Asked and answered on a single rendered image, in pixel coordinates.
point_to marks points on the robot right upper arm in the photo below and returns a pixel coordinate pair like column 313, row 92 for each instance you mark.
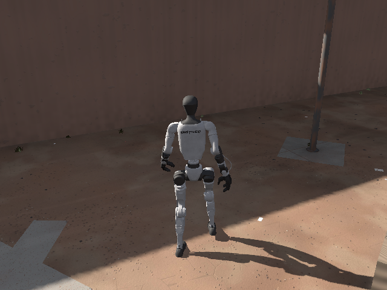
column 209, row 126

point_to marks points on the robot left upper arm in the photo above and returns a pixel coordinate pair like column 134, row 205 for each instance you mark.
column 172, row 128

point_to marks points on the left robot hand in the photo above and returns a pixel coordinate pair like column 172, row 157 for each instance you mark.
column 165, row 168

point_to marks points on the left robot foot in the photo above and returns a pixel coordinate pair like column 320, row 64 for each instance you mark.
column 179, row 251

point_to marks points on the robot left thigh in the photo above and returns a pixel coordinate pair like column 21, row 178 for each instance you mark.
column 180, row 192

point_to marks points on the right robot forearm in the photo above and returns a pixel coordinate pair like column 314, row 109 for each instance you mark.
column 221, row 163

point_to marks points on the right robot hand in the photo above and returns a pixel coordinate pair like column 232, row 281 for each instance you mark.
column 228, row 182

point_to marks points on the left robot forearm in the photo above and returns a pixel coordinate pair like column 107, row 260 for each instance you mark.
column 164, row 157

